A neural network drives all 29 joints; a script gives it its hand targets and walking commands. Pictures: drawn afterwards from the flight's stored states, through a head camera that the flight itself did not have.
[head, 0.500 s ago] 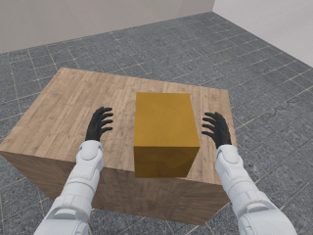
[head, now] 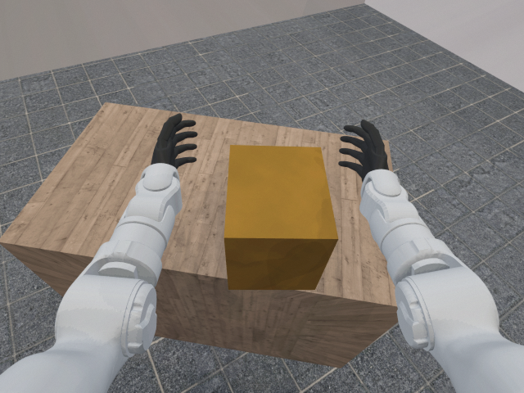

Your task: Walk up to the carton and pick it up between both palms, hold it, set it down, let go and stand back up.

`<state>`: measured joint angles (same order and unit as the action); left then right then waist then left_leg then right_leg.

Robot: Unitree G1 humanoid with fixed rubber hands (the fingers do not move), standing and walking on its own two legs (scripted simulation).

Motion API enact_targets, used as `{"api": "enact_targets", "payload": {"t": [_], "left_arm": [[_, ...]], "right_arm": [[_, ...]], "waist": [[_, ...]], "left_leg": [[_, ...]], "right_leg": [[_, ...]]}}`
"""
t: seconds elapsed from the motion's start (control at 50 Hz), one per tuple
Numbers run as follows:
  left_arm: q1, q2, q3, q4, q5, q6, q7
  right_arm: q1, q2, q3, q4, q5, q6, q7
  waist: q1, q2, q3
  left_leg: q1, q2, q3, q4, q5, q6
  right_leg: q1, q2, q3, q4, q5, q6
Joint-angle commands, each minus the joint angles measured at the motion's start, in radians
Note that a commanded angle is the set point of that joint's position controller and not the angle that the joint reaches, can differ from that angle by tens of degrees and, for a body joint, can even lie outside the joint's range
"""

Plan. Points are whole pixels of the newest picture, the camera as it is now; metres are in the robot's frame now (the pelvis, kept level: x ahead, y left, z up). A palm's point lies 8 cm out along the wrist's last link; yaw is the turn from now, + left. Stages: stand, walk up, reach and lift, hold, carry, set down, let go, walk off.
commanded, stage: reach and lift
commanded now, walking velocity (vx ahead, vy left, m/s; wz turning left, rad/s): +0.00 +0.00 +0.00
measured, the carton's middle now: (273, 219) +0.44 +0.00 -0.06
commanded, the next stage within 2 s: none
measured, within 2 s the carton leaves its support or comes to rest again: neither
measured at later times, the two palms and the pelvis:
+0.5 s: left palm (165, 204) +0.40 +0.19 +0.02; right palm (358, 202) +0.43 -0.15 +0.03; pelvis -0.01 +0.00 -0.01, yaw +2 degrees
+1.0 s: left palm (186, 205) +0.42 +0.16 -0.01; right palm (348, 210) +0.43 -0.14 +0.00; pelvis -0.02 +0.00 -0.04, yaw +1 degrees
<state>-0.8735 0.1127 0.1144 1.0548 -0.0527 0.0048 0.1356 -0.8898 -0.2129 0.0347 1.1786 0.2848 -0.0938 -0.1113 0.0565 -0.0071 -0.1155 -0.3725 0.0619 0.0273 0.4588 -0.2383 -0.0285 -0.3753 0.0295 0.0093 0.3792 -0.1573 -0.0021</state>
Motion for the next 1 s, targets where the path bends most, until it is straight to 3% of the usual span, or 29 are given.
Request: {"api": "enact_targets", "payload": {"t": [0.0,0.12,0.26,0.34,0.42,0.5,0.6,0.7,0.76,0.86,0.98], "left_arm": [[-0.451,0.110,-0.006,-0.065,-0.021,-0.028,0.006],[-0.434,0.114,-0.011,0.085,-0.026,-0.071,-0.010],[-0.350,0.108,-0.005,0.223,-0.012,-0.238,-0.040],[-0.412,0.117,-0.033,0.215,-0.045,-0.352,-0.034],[-0.540,0.115,-0.107,0.192,-0.134,-0.434,-0.012],[-0.525,0.117,-0.122,0.311,-0.172,-0.475,-0.016],[-0.408,0.123,-0.035,0.499,-0.091,-0.525,-0.055],[-0.444,0.140,0.036,0.422,-0.047,-0.566,-0.058],[-0.471,0.139,0.058,0.359,-0.039,-0.573,-0.043],[-0.489,0.102,0.032,0.359,-0.043,-0.560,-0.030],[-0.488,0.046,0.045,0.396,-0.015,-0.543,-0.034]], "right_arm": [[-0.469,-0.149,-0.013,-0.079,0.019,0.000,-0.003],[-0.465,-0.136,0.019,0.036,0.038,-0.007,0.004],[-0.377,-0.099,0.042,0.143,0.041,-0.130,0.024],[-0.386,-0.096,0.010,0.105,0.017,-0.211,0.036],[-0.465,-0.103,-0.056,0.029,-0.049,-0.246,0.041],[-0.484,-0.082,-0.086,0.077,-0.101,-0.261,0.036],[-0.427,-0.052,-0.062,0.214,-0.094,-0.345,0.015],[-0.440,-0.019,-0.044,0.149,-0.083,-0.414,0.003],[-0.452,0.001,-0.037,0.118,-0.085,-0.412,0.010],[-0.451,0.010,-0.069,0.140,-0.111,-0.380,0.010],[-0.468,0.046,-0.155,0.166,-0.195,-0.359,-0.005]], "waist": [[-0.006,0.001,-0.486],[-0.008,-0.014,-0.468],[-0.013,0.000,-0.442],[-0.028,0.063,-0.500],[-0.063,0.110,-0.651],[-0.080,0.057,-0.765],[-0.072,-0.031,-0.760],[-0.055,-0.028,-0.782],[-0.040,-0.003,-0.808],[-0.054,0.033,-0.806],[-0.076,0.010,-0.739]], "left_leg": [[0.166,-0.050,0.042,0.021,0.382,-0.052],[0.105,-0.048,0.037,0.023,0.398,-0.046],[0.021,-0.049,0.021,0.031,0.424,-0.044],[0.024,-0.048,0.014,0.069,0.418,-0.066],[0.011,-0.044,0.015,0.114,0.303,-0.084],[-0.056,-0.043,0.014,0.176,0.289,-0.072],[-0.216,-0.063,0.021,0.240,0.413,-0.051],[-0.293,-0.073,0.037,0.243,0.437,-0.053],[-0.265,-0.070,0.042,0.246,0.425,-0.056],[-0.211,-0.066,0.041,0.270,0.366,-0.060],[-0.230,-0.068,0.032,0.286,0.321,-0.046]], "right_leg": [[0.191,0.024,-0.022,0.010,0.296,0.013],[0.199,0.013,-0.013,0.024,0.341,0.018],[0.149,-0.002,-0.015,0.045,0.306,0.001],[-0.004,-0.004,-0.035,0.053,0.190,-0.014],[-0.147,-0.005,-0.062,0.098,0.082,-0.024],[-0.184,-0.011,-0.063,0.169,0.099,-0.022],[-0.059,-0.015,-0.034,0.255,0.320,0.016],[0.045,-0.013,-0.026,0.309,0.461,0.047],[0.012,-0.008,-0.036,0.316,0.410,0.043],[-0.122,0.002,-0.045,0.298,0.268,0.015],[-0.160,0.001,-0.042,0.285,0.213,0.009]]}}
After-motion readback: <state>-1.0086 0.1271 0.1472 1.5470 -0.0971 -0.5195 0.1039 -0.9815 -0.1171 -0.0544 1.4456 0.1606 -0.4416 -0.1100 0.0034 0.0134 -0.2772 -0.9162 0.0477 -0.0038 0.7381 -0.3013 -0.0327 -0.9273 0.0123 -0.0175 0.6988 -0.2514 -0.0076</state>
